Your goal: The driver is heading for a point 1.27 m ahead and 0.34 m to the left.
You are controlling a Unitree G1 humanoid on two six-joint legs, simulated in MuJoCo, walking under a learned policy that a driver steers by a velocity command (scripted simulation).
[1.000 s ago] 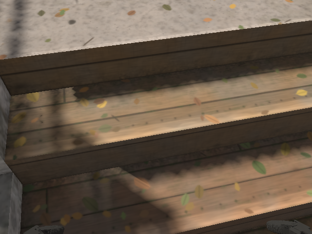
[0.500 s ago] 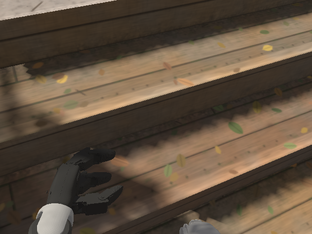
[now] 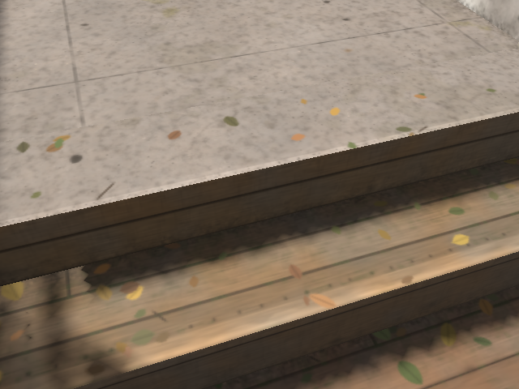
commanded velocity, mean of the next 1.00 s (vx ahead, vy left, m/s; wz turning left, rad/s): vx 0.49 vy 0.00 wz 0.00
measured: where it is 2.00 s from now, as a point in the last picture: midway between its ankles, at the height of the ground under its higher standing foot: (174, 110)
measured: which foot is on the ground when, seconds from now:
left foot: up 0.00-0.34, down 0.36-0.88, up 0.90-1.00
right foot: down 0.00-0.34, up 0.36-0.84, down 0.86-1.00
